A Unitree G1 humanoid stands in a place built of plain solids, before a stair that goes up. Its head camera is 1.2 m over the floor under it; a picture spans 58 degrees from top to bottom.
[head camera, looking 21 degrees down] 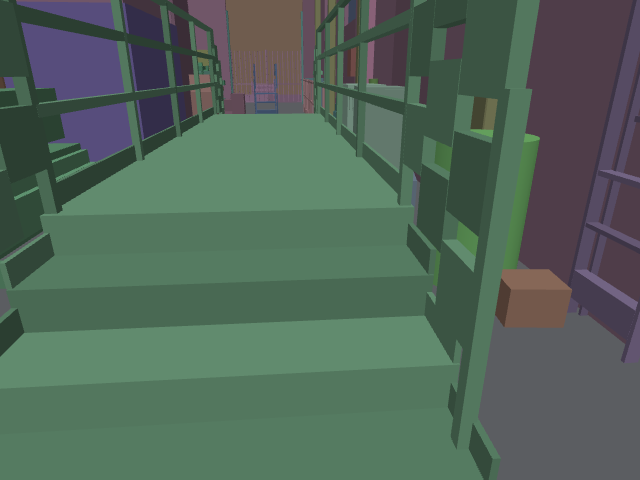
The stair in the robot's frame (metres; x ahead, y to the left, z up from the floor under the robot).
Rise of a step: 0.17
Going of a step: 0.30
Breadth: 1.50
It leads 5 degrees to the left of straight ahead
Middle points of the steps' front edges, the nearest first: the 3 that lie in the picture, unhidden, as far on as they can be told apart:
1.08 0.30 0.34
1.38 0.33 0.51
1.68 0.35 0.68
